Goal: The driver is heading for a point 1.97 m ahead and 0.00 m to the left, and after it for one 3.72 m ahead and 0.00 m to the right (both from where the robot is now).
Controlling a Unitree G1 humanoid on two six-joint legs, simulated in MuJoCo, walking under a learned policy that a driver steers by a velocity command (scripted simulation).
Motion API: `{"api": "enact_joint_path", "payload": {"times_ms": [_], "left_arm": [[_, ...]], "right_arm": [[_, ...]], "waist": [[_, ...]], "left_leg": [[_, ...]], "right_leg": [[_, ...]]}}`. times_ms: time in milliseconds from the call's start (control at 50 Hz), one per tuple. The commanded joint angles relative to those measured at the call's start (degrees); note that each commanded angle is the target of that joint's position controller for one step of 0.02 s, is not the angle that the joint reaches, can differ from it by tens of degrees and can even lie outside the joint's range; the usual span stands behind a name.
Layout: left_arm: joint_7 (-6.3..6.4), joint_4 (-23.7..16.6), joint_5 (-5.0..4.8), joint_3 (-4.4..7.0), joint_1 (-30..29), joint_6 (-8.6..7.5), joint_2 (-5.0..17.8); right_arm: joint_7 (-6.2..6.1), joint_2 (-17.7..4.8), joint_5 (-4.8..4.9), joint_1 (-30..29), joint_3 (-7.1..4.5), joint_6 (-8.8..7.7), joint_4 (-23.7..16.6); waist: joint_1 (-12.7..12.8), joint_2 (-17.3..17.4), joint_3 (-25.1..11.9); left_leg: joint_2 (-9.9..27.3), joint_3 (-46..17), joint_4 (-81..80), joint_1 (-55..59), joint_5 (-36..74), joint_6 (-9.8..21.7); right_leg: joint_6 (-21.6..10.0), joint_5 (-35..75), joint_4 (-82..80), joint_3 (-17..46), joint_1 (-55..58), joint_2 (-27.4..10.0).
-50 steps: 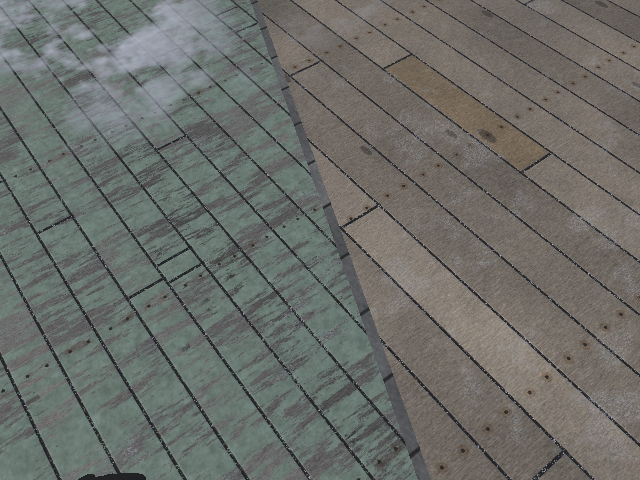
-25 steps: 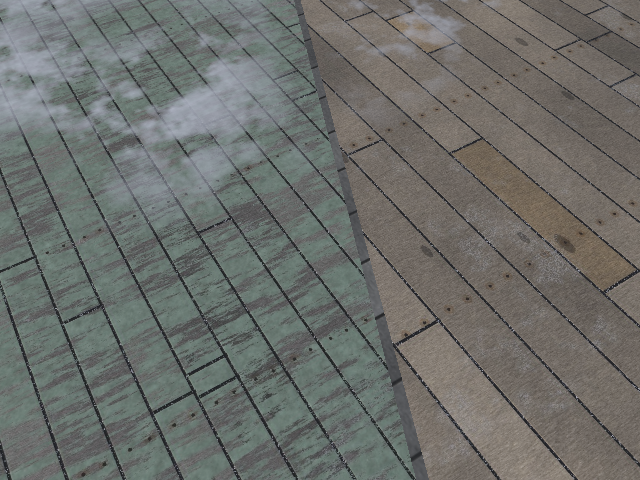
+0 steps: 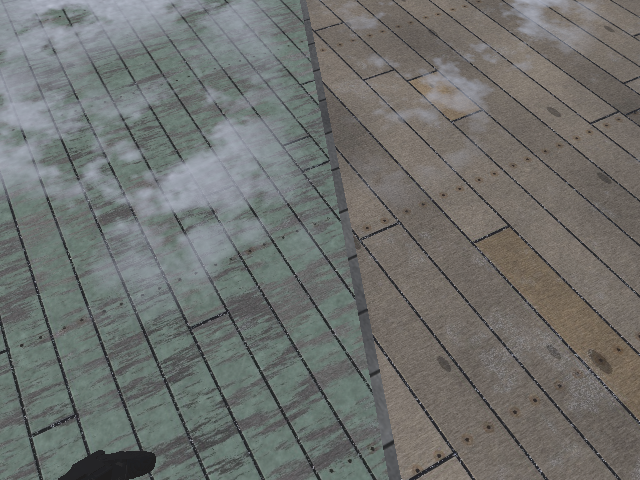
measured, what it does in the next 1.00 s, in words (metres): walks ahead: right foot, then left foot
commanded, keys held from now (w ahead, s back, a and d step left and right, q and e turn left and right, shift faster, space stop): w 0.42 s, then no key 0.36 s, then w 0.22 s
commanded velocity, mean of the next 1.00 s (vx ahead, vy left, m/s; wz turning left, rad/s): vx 0.36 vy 0.00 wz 0.03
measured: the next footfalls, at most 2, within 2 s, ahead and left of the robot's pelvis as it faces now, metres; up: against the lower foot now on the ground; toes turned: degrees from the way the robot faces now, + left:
right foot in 0.02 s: +0.17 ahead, -0.12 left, +0.00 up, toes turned +1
left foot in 0.52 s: +0.45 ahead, +0.12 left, +0.00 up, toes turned +2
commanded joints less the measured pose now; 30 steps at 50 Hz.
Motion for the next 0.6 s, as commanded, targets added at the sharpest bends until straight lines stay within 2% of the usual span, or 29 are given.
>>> {"api": "enact_joint_path", "payload": {"times_ms": [20,40,60,80,100,120,140,180,220,260,340,360,400,440,480,500,520,540,560,580,600], "left_arm": [[0.45,-1.52,0.63,3.80,11.35,-1.49,10.48],[0.72,-0.30,1.22,5.24,19.86,-1.19,15.72],[0.32,1.82,-0.12,5.08,23.50,-0.43,13.99],[0.41,1.30,-0.88,3.80,20.99,-0.11,9.93],[0.55,0.49,-0.53,3.12,16.93,0.36,8.37],[0.31,0.18,0.01,2.47,13.66,0.63,7.12],[0.21,-0.03,0.40,2.18,11.70,0.50,6.57],[-0.06,0.33,0.30,2.14,10.57,0.22,6.50],[0.14,1.05,0.10,2.61,10.77,-0.09,8.19],[0.50,1.99,-0.21,2.83,11.83,0.13,8.81],[0.95,4.20,-0.94,2.83,15.96,0.79,9.32],[0.95,4.79,-0.99,3.01,16.86,0.99,10.26],[1.02,5.99,-1.19,3.02,18.77,1.48,10.31],[1.28,6.83,-1.18,3.06,19.18,2.25,10.45],[1.75,7.30,-0.93,3.21,18.48,3.04,11.08],[1.99,7.03,-1.01,3.22,16.96,3.30,11.42],[2.14,6.64,-0.77,2.78,16.85,3.26,10.46],[2.30,4.62,0.83,1.52,16.23,2.86,7.39],[1.58,6.46,0.68,-0.41,27.73,2.27,1.67],[1.37,8.58,-0.30,1.09,26.92,2.20,8.19],[1.32,6.91,-1.47,1.68,20.76,2.39,9.79]], "right_arm": [[-0.34,-6.76,-0.53,-1.74,-1.22,-0.20,-3.56],[-0.29,-3.18,-0.65,3.04,0.03,-1.12,-4.62],[-0.11,-2.74,0.01,5.19,0.49,-1.94,-4.35],[0.14,-7.70,0.94,0.73,-0.69,-2.29,-4.81],[0.30,-7.95,0.94,-4.15,-0.75,-2.28,-6.11],[0.33,-7.15,-0.06,-6.93,-0.74,-2.13,-6.71],[0.29,-6.65,-0.53,-6.48,-0.99,-1.90,-6.81],[0.35,-4.74,-0.48,-4.04,-0.77,-1.29,-6.11],[0.03,-3.60,-0.60,-5.23,-0.40,-0.89,-6.64],[0.01,-3.02,-0.98,-8.77,-0.10,-1.06,-7.54],[0.65,-1.72,-0.70,-16.29,0.35,-1.76,-9.08],[0.88,-1.34,-0.30,-17.92,0.49,-1.90,-9.70],[1.42,-1.94,0.01,-21.18,0.36,-2.17,-10.93],[2.07,-2.37,-0.11,-22.89,0.19,-2.49,-11.95],[2.47,-3.55,-0.80,-20.36,-0.36,-2.95,-11.60],[2.35,-4.65,-1.33,-15.53,-1.01,-3.19,-10.19],[1.99,-7.10,-1.97,-9.05,-1.97,-3.36,-8.25],[1.29,-11.22,-3.22,-0.54,-2.69,-3.25,-7.01],[1.41,-12.36,-3.05,0.13,-2.60,-2.52,-6.40],[1.52,-8.39,-1.64,1.12,-1.96,-1.52,-6.62],[1.38,-6.99,-1.15,-2.90,-1.37,-1.15,-6.79]], "waist": [[9.03,5.14,-9.68],[9.96,-5.64,-18.73],[10.16,-16.19,-21.35],[10.97,-8.97,-13.11],[10.06,-4.41,-6.82],[8.55,-0.81,-1.77],[6.65,-2.54,-0.36],[4.63,-4.33,-0.46],[4.23,-4.23,0.43],[5.13,-2.59,0.93],[8.22,-2.04,1.70],[8.79,-3.17,1.94],[9.83,-2.79,2.85],[9.54,-2.89,3.72],[7.50,-4.11,1.47],[4.51,-4.27,-1.64],[1.64,-2.98,-6.55],[-0.98,3.74,-15.58],[3.09,18.36,-24.43],[0.31,11.31,-26.31],[0.65,9.00,-17.63]], "left_leg": [[11.13,-5.14,15.96,-5.28,38.74,4.98],[3.43,0.72,36.15,-24.43,21.93,0.82],[0.01,0.26,48.13,-38.07,-10.61,-0.92],[3.66,-2.13,52.90,-43.88,-8.78,-0.50],[6.56,0.29,52.28,-44.57,-3.53,-0.35],[8.47,1.93,48.36,-43.21,0.46,-0.44],[10.17,1.97,45.21,-40.52,3.19,-0.82],[11.16,3.03,41.69,-36.13,5.04,-1.78],[11.74,3.87,37.32,-36.53,8.09,-2.89],[11.92,4.46,30.05,-37.14,14.14,-3.58],[9.82,6.34,16.55,-33.99,25.34,-3.23],[9.47,6.56,14.44,-33.34,26.53,-3.14],[8.95,6.45,11.82,-33.95,26.28,-2.52],[8.13,6.36,8.88,-34.27,23.15,-1.32],[6.35,7.13,6.34,-29.08,20.98,0.24],[4.53,8.60,4.00,-21.61,23.55,1.44],[5.34,8.58,2.92,-10.45,32.53,3.17],[16.58,-2.38,7.77,7.27,55.35,7.08],[30.98,-20.94,8.87,24.95,65.75,18.34],[28.51,-21.38,7.07,22.28,58.83,17.14],[25.76,-13.85,5.39,15.58,56.46,14.81]], "right_leg": [[-5.95,1.47,-0.17,3.41,22.47,-4.04],[-13.79,0.02,0.77,21.59,45.12,-16.12],[-18.30,-10.70,-6.62,39.51,51.31,-22.48],[-15.56,-19.93,-8.68,36.70,45.74,-20.65],[-13.32,-19.43,-10.01,29.32,37.88,-18.45],[-12.25,-15.34,-12.60,24.06,29.93,-15.57],[-12.21,-10.79,-14.03,21.55,25.12,-14.41],[-12.40,-4.20,-16.29,16.71,20.28,-12.04],[-13.31,0.83,-18.15,13.30,18.10,-11.89],[-12.48,5.09,-18.58,9.28,18.90,-10.69],[-9.85,6.58,-18.33,4.32,20.44,-8.33],[-9.90,4.94,-17.97,4.75,21.19,-9.22],[-9.81,4.38,-17.01,5.66,24.22,-10.75],[-8.91,8.40,-14.23,6.16,27.77,-11.93],[-6.89,19.11,-8.56,5.80,30.19,-11.71],[-5.40,27.13,-3.01,4.50,29.77,-9.94],[-3.30,28.40,5.26,2.57,26.73,-6.80],[-0.39,10.06,21.46,0.38,15.41,-2.84],[3.17,-36.37,40.81,1.56,-2.88,4.59],[3.29,-38.32,45.82,8.33,-4.72,2.81],[3.49,-35.65,46.04,6.49,-8.53,0.63]]}}
Keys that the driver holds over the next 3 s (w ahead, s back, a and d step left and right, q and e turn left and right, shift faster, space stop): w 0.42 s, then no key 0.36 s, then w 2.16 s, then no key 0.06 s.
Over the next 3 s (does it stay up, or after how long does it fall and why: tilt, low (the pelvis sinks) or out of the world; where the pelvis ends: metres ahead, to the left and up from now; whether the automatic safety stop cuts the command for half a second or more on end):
stays up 1.44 0.06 -0.01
